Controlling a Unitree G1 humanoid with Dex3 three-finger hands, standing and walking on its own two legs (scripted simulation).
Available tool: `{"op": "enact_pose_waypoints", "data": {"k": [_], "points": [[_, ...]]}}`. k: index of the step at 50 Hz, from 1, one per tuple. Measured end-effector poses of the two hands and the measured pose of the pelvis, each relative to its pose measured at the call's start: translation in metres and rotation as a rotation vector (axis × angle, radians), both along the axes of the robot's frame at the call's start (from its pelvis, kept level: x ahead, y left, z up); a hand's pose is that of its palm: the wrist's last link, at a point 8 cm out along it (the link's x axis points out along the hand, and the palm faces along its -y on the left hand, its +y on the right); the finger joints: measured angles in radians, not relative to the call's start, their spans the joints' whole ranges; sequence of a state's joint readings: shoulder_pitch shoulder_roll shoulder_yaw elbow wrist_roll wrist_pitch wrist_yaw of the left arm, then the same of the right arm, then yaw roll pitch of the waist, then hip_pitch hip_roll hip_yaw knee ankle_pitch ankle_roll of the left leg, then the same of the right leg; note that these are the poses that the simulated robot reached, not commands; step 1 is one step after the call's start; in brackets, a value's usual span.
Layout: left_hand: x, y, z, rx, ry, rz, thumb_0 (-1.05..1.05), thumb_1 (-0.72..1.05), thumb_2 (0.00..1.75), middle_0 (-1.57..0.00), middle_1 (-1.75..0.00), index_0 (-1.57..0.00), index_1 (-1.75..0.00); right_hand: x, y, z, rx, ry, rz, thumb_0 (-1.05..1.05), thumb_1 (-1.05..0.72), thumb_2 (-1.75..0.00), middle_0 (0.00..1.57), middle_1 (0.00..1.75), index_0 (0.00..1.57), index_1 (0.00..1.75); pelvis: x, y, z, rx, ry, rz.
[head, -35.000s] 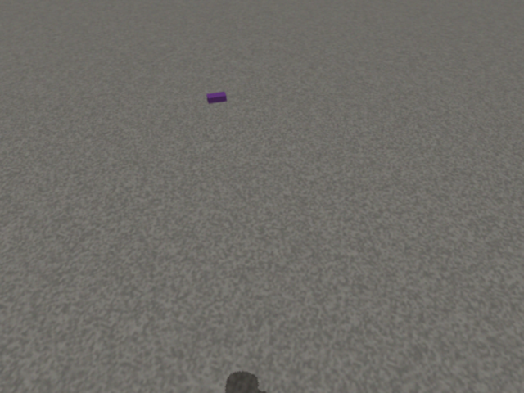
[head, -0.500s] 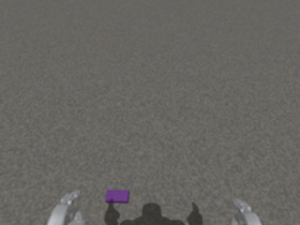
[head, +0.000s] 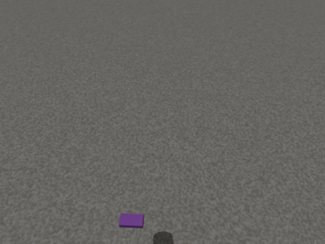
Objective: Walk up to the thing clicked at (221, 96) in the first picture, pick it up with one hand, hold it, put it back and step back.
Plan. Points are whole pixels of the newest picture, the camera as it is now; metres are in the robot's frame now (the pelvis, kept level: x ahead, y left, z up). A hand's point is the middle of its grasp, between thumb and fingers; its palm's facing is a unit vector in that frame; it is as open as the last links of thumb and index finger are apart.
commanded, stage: stand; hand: left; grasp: from above
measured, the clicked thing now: (131, 220) +0.42 +0.20 -0.75
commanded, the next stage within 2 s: step back in 1.94 s
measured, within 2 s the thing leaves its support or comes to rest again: neither
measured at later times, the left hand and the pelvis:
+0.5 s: hand out of the picture +0.02 +0.22 -0.15, palm faces +0.03 -0.94 -0.34, open 7.4 cm; pelvis -0.01 -0.02 +0.01, yaw +0 degrees
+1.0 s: hand out of the picture +0.08 +0.21 -0.14, palm faces +0.01 -0.94 -0.33, open 7.4 cm; pelvis +0.00 -0.03 +0.01, yaw +0 degrees
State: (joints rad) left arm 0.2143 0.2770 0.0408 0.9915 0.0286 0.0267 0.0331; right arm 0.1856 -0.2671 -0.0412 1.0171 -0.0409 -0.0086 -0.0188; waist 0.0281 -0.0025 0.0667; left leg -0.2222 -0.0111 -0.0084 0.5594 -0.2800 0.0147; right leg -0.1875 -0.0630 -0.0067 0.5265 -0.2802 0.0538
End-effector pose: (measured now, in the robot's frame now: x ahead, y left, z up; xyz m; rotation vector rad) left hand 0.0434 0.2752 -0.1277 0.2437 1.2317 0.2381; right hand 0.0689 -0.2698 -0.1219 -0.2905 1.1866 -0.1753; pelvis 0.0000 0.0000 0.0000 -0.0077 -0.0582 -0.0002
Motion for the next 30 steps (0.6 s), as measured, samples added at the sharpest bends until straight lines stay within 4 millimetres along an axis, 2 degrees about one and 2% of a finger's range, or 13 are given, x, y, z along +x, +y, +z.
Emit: {"op": "enact_pose_waypoints", "data": {"k": [7, 14, 24, 30], "points": [[-0.014, 0.002, 0.007, 0.011, 0.032, 0.011, 0.0, 0.9, 0.9, -0.2, -0.3, -0.2, -0.3, -0.002, 0.003, 0.002, 0.021, -0.002, -0.005, 0.01, -0.9, -0.9, 0.21, 0.3, 0.21, 0.3, -0.005, -0.001, 0.006, 0.006, -0.02, 0.003], [-0.023, 0.001, 0.012, 0.025, 0.047, 0.012, 0.0, 0.9, 0.9, -0.2, -0.3, -0.2, -0.3, -0.007, -0.008, 0.003, 0.023, 0.006, -0.015, 0.01, -0.9, -0.9, 0.21, 0.3, 0.21, 0.3, -0.01, -0.007, 0.009, 0.009, -0.029, 0.005], [-0.027, -0.007, 0.014, 0.028, 0.064, 0.003, 0.0, 0.9, 0.9, -0.2, -0.3, -0.2, -0.3, -0.023, -0.028, 0.003, 0.011, 0.051, -0.029, 0.01, -0.9, -0.9, 0.21, 0.3, 0.21, 0.3, -0.014, -0.017, 0.011, 0.008, -0.023, 0.007], [-0.023, -0.013, 0.014, 0.024, 0.075, -0.004, 0.0, 0.9, 0.9, -0.2, -0.3, -0.2, -0.3, -0.03, -0.037, 0.003, 0.005, 0.084, -0.036, 0.01, -0.9, -0.9, 0.21, 0.3, 0.21, 0.3, -0.011, -0.023, 0.011, 0.007, -0.016, 0.004]]}}
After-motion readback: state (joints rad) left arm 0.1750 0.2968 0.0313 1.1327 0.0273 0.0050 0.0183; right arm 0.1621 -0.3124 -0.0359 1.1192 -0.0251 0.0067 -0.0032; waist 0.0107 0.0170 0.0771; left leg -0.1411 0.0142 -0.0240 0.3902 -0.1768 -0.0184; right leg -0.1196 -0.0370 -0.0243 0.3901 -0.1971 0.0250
